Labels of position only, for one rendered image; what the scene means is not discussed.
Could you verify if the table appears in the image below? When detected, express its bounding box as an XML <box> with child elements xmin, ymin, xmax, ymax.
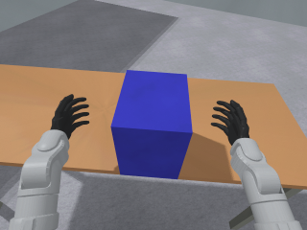
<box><xmin>0</xmin><ymin>64</ymin><xmax>307</xmax><ymax>230</ymax></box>

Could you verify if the robot left hand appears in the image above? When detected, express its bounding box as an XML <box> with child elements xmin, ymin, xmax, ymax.
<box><xmin>50</xmin><ymin>94</ymin><xmax>90</xmax><ymax>140</ymax></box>

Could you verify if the carton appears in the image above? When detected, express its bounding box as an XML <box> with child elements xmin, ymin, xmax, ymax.
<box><xmin>110</xmin><ymin>70</ymin><xmax>193</xmax><ymax>179</ymax></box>

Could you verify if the robot left forearm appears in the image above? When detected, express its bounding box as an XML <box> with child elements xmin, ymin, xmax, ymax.
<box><xmin>9</xmin><ymin>129</ymin><xmax>70</xmax><ymax>230</ymax></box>

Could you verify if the robot right hand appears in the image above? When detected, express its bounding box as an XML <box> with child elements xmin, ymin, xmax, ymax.
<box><xmin>210</xmin><ymin>100</ymin><xmax>249</xmax><ymax>146</ymax></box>

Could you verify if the robot right forearm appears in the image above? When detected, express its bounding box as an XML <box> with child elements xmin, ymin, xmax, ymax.
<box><xmin>229</xmin><ymin>138</ymin><xmax>303</xmax><ymax>230</ymax></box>

